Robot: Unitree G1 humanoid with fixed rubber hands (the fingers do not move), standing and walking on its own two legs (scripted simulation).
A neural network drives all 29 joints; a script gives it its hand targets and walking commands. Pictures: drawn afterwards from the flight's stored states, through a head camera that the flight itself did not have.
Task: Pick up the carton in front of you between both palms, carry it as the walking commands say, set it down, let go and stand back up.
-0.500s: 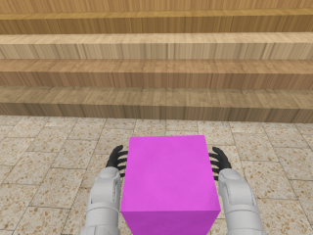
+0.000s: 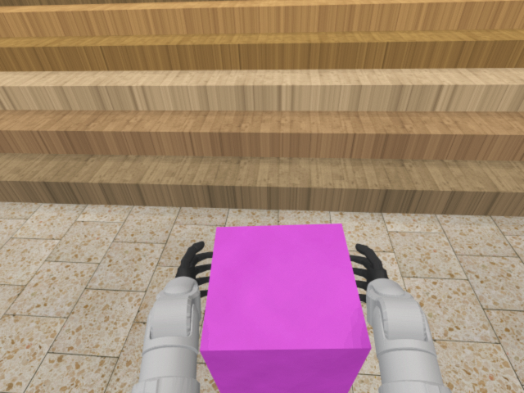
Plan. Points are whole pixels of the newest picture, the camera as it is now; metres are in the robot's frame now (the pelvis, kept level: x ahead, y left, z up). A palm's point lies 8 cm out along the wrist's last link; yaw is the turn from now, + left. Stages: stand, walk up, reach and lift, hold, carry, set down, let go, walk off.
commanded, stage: hold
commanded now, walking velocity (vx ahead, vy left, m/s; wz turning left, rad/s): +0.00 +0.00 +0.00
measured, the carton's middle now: (281, 316) +0.28 +0.00 -0.03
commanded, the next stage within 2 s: carry in 0.30 s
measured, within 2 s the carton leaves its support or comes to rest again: neither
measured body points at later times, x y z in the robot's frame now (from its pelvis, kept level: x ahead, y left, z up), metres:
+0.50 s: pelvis +0.02 +0.01 -0.01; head -0.02 +0.02 +0.44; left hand +0.32 +0.18 +0.06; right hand +0.33 -0.13 +0.06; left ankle +0.01 +0.12 -0.75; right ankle +0.02 -0.13 -0.74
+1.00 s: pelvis +0.25 +0.00 +0.00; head +0.25 +0.00 +0.45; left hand +0.52 +0.18 +0.08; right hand +0.54 -0.12 +0.08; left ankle +0.26 +0.13 -0.69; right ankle +0.20 -0.09 -0.75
